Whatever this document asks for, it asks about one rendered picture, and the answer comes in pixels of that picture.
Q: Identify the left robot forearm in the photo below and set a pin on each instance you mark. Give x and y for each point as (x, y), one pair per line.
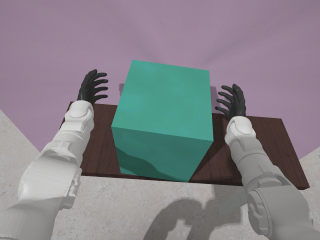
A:
(71, 140)

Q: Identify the table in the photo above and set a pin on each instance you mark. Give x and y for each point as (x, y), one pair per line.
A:
(217, 166)

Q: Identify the carton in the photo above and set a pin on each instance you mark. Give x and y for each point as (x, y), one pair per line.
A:
(163, 127)

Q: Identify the right robot forearm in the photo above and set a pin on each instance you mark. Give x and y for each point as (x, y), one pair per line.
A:
(253, 163)

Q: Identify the left robot hand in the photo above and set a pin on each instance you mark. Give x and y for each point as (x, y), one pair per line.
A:
(88, 90)

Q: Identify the robot right upper arm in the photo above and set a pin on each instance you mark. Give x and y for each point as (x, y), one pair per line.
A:
(280, 213)

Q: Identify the robot left upper arm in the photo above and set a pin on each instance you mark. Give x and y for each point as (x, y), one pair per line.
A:
(51, 185)

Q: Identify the right robot hand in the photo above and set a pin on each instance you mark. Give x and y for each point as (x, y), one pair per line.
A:
(237, 106)

